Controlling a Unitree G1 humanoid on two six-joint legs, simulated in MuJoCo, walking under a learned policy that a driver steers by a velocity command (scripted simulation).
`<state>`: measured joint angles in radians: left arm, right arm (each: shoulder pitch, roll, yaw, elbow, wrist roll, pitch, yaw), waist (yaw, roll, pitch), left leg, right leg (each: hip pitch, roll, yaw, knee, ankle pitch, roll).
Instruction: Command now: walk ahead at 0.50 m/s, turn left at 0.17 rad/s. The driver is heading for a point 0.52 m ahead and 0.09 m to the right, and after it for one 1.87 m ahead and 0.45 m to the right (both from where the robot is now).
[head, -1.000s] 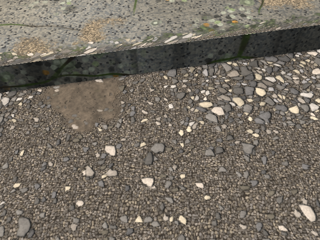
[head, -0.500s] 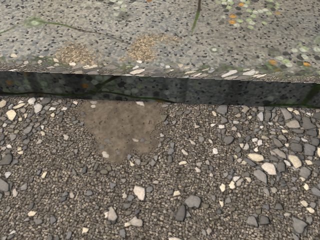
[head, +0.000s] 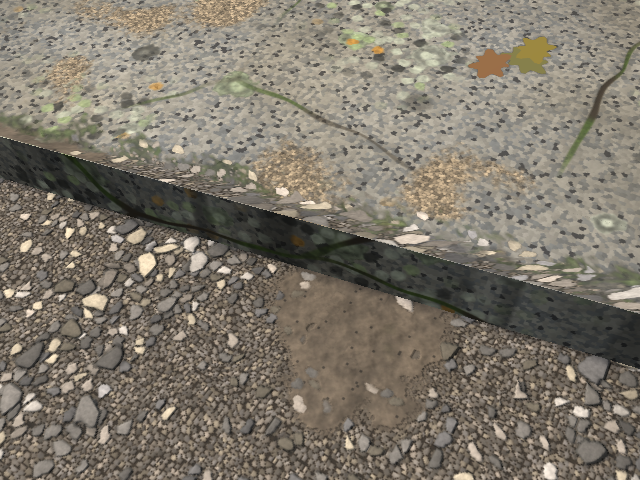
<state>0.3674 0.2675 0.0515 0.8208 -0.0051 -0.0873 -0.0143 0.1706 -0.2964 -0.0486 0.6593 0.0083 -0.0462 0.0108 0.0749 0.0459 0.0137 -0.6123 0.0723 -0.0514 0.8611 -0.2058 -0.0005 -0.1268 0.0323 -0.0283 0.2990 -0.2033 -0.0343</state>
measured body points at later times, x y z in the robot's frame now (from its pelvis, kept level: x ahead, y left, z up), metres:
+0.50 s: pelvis +0.26 +0.05 +0.00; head +0.28 +0.06 +0.45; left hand +0.43 +0.30 -0.12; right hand +0.25 -0.23 -0.12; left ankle +0.23 +0.15 -0.75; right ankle +0.35 -0.10 -0.68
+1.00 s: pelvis +0.45 -0.02 -0.01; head +0.50 -0.06 +0.44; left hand +0.64 +0.21 -0.12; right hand +0.46 -0.32 -0.14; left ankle +0.58 +0.10 -0.68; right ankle +0.45 -0.09 -0.75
